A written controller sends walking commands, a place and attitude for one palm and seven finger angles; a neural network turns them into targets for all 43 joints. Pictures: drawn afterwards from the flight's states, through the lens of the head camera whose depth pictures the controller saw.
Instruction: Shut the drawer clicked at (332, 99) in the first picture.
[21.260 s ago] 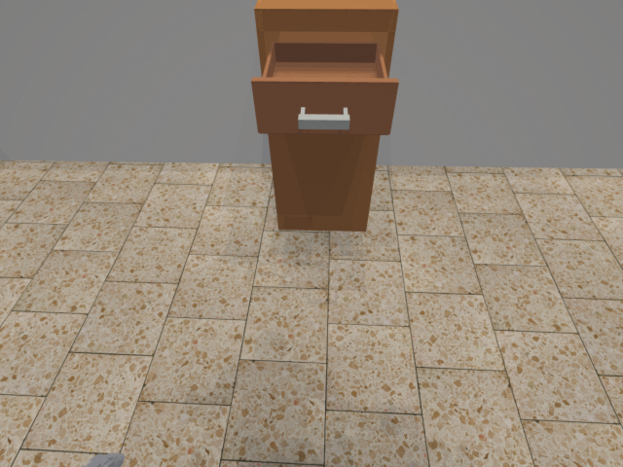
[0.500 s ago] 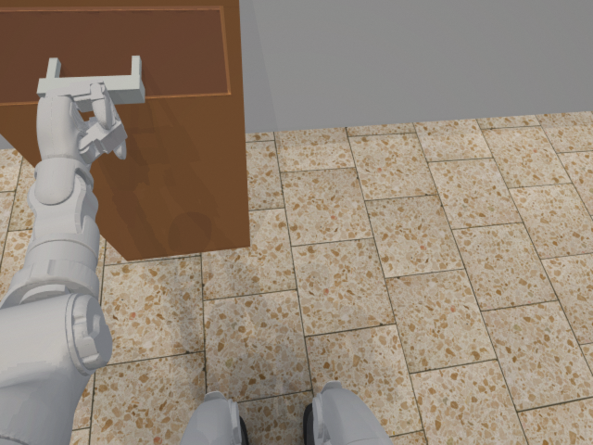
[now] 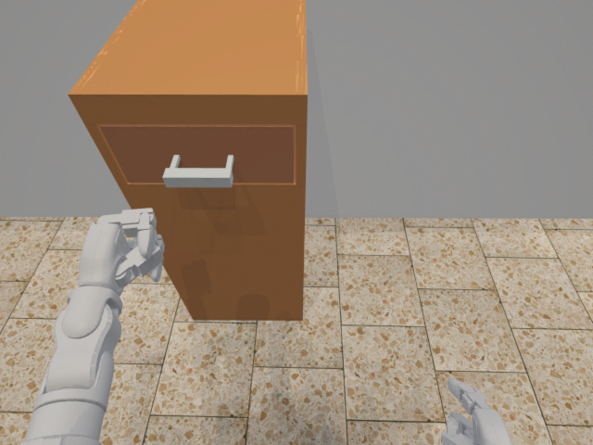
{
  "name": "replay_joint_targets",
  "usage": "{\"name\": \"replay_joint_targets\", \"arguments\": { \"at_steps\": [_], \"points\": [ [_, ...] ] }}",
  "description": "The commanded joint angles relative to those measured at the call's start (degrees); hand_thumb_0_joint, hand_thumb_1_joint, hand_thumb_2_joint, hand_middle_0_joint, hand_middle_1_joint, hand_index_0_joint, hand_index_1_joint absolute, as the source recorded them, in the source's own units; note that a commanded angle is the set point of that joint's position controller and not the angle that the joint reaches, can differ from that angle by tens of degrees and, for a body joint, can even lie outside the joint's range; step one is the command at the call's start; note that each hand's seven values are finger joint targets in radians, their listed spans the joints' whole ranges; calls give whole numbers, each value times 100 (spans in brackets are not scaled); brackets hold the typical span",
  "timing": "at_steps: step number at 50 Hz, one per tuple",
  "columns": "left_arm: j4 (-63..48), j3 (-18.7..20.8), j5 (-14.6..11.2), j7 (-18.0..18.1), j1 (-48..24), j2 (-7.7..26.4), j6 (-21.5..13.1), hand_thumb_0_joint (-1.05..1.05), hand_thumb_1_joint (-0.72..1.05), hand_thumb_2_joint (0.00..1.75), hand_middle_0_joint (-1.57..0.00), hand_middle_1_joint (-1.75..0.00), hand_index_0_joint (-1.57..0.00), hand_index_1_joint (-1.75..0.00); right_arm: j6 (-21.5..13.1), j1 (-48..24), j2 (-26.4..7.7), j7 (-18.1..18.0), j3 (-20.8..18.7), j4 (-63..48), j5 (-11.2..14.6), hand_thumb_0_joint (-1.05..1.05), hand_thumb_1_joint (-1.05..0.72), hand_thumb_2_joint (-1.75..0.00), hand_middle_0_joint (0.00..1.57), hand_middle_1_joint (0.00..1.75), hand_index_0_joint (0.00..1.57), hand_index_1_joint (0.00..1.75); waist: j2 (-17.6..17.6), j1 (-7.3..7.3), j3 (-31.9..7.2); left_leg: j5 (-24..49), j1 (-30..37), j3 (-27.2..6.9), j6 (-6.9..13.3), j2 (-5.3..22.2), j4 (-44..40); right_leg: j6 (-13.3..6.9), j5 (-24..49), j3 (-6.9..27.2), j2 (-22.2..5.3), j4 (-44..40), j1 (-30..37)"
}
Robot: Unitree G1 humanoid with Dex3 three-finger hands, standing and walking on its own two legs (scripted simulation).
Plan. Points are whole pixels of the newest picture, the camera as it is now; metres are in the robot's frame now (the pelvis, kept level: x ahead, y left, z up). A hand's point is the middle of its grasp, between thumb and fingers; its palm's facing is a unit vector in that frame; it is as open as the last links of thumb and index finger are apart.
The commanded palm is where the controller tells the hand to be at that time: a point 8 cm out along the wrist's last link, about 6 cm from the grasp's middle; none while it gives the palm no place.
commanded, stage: draw the hand back to the body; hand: left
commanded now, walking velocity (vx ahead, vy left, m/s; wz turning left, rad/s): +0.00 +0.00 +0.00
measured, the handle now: (201, 169) +0.57 +0.20 +0.01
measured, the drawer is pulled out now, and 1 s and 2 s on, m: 0.00 0.00 0.00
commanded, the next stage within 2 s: step back with the hand held close in 0.82 s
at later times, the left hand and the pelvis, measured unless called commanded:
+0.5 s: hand (77, 323) +0.21 +0.22 +0.16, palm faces +0.35 -0.87 -0.34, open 3.3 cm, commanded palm +0.16 +0.26 +0.18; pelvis -0.01 -0.02 +0.03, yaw +0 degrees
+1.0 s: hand (33, 361) +0.17 +0.22 +0.18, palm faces +0.40 -0.83 -0.40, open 3.3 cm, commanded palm +0.12 +0.26 +0.20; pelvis -0.01 -0.02 +0.03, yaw +0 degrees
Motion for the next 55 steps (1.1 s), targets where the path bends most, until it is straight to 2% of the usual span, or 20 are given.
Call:
{"name": "replay_joint_targets", "arguments": {
  "at_steps": [1, 2, 5, 7, 9, 12, 16, 18, 24, 27, 32, 33, 37, 41, 47, 48, 49, 51, 53, 55],
  "points": [
    [-1882, 89, 454, 933, -677, 981, 140, 0, 90, 90, -140, -160, -140, -160, -194, -388, -622, -225, -180, -804, -6, 0, -90, -90, 20, 30, 20, 30, -153, 57, -955, 2182, 1486, -307, -45, 78, -1133, -177, 2049, 212, 29, -884, 993],
    [-1896, 117, 475, 1038, -637, 1045, 223, 0, 90, 90, -140, -160, -140, -160, -168, -473, -642, -265, -161, -778, -13, 0, -90, -90, 20, 30, 20, 30, -337, 63, -743, 1941, 1448, -282, -18, 66, -1267, -172, 1940, 221, 42, -1021, 1087],
    [-2385, 195, 579, 1261, -704, 1100, 303, 0, 90, 90, -140, -160, -140, -160, -200, -650, -585, -329, -92, -764, -43, 0, -90, -90, 20, 30, 20, 30, -76, 105, -702, 1839, 1833, -261, -10, 37, -1562, -181, 1847, 254, 26, -1271, 1402],
    [-2582, 236, 606, 1330, -419, 1133, 348, 0, 90, 90, -140, -160, -140, -160, -255, -715, -574, -334, -65, -733, -80, 0, -90, -90, 20, 30, 20, 30, -130, 163, -588, 1846, 1977, -253, 2, 32, -1717, -182, 1828, 259, 41, -1462, 1578],
    [-2901, 173, 620, 1357, -147, 1002, 361, 0, 90, 90, -140, -160, -140, -160, -311, -772, -526, -317, -34, -738, -103, 0, -90, -90, 20, 30, 20, 30, 81, 178, -538, 2004, 2216, -232, -7, 12, -1858, -189, 1948, 248, 46, -1573, 1743],
    [-3071, 307, 608, 1370, 514, 1047, 398, 0, 90, 90, -140, -160, -140, -160, -372, -856, -540, -289, -36, -696, -148, 0, -90, -90, 20, 30, 20, 30, -183, 264, -318, 2037, 2237, -213, 6, 23, -2019, -172, 1978, 254, 52, -1771, 1952],
    [-3617, 481, 610, 1370, 1092, 1053, 361, 0, 90, 90, -140, -160, -140, -160, -448, -938, -488, -251, -49, -690, -180, 0, -90, -90, 20, 30, 20, 30, 37, 312, -126, 2053, 2345, -158, 8, -7, -2128, -163, 2035, 268, 33, -1917, 2085],
    [-3836, 538, 587, 1354, 1466, 1037, 329, 0, 90, 90, -140, -160, -140, -160, -489, -962, -474, -227, -64, -699, -192, 0, -90, -90, 20, 30, 20, 30, -55, 329, -103, 2056, 2361, -147, 20, -16, -2144, -151, 2034, 288, 35, -1981, 2167],
    [-4726, 818, 599, 1373, 2322, 1150, 203, 0, 90, 90, -140, -160, -140, -160, -685, -965, -452, -205, -120, -704, -218, 0, -90, -90, 20, 30, 20, 30, 81, 395, -32, 2141, 2429, -139, 13, -30, -2131, -131, 2078, 274, 37, -2011, 2175],
    [-4917, 1025, 591, 1387, 2927, 1236, 144, 0, 90, 90, -140, -160, -140, -160, -800, -964, -445, -204, -151, -690, -220, 0, -90, -90, 20, 30, 20, 30, -166, 445, 198, 2070, 2358, -141, 24, -23, -2095, -120, 2005, 275, 54, -2090, 2061],
    [-5245, 1222, 577, 1391, 3658, 1221, 40, 0, 90, 90, -140, -160, -140, -160, -922, -975, -379, -245, -201, -673, -194, 0, -90, -90, 20, 30, 20, 30, -184, 484, 363, 1890, 2299, -88, 36, -9, -2026, -103, 1849, 331, 50, -2178, 1939],
    [-5178, 1044, 579, 1371, 3539, 1054, 31, 0, 90, 90, -140, -160, -140, -160, -927, -932, -389, -250, -189, -653, -192, 0, -90, -90, 20, 30, 20, 30, -205, 406, 499, 1774, 2291, -89, 36, -3, -2044, -85, 1704, 331, 38, -2184, 1831],
    [-4979, 1012, 629, 1410, 3234, 1059, 23, 0, 90, 90, -140, -160, -140, -160, -991, -892, -434, -309, -213, -580, -201, 0, -90, -90, 20, 30, 20, 30, -205, 368, 728, 1436, 2285, -92, 67, -11, -2048, -68, 1233, 368, 23, -2341, 1597],
    [-5132, 1083, 635, 1438, 3233, 1118, -36, 0, 90, 90, -140, -160, -140, -160, -1052, -894, -412, -330, -205, -598, -235, 0, -90, -90, 20, 30, 20, 30, -198, 440, 336, 1614, 2374, -105, 90, -36, -2033, -80, 1462, 368, -17, -2207, 1856],
    [-5223, 1136, 641, 1449, 3252, 1168, -13, 0, 90, 90, -140, -160, -140, -160, -1096, -941, -376, -321, -183, -576, -227, 0, -90, -90, 20, 30, 20, 30, 41, 475, 370, 1745, 2359, -132, 32, -18, -2060, -115, 1634, 363, 10, -2171, 1935],
    [-5788, 1909, 665, 1483, 2466, 1891, -263, 0, 90, 90, -140, -160, -140, -160, -933, -806, -512, -262, -200, -745, -239, 0, -90, -90, 20, 30, 20, 30, -256, 234, 979, 1302, 1813, -210, 107, 102, -1880, -88, 1840, 1013, -338, -2509, 1332],
    [-5132, 1672, 710, 1451, 3062, 1493, -293, 0, 90, 90, -140, -160, -140, -160, -827, -740, -368, -252, -208, -592, -258, 0, -90, -90, 20, 30, 20, 30, -546, 193, 848, 1285, 1880, -216, 104, 91, -1740, -114, 1905, 970, -476, -2521, 1333],
    [-5069, 1314, 738, 1396, 3622, 1089, -293, 0, 90, 90, -140, -160, -140, -160, -666, -722, -429, -198, -247, -703, -265, 0, -90, -90, 20, 30, 20, 30, -436, 152, 533, 1652, 1911, -191, 82, 150, -1720, -98, 2387, 828, -508, -2271, 1503],
    [-5207, 1310, 744, 1399, 3886, 1076, -333, 0, 90, 90, -140, -160, -140, -160, -564, -749, -470, -196, -279, -773, -282, 0, -90, -90, 20, 30, 20, 30, -3, 165, 219, 2104, 1899, -214, 84, 221, -1860, -59, 2708, 656, -439, -1971, 1731],
    [-5335, 1381, 746, 1424, 4124, 1142, -326, 0, 90, 90, -140, -160, -140, -160, -454, -763, -464, -196, -325, -858, -275, 0, -90, -90, 20, 30, 20, 30, -31, 174, -92, 2522, 1900, -226, 98, 289, -1870, -21, 2960, 572, -376, -1753, 1903]
  ]
}}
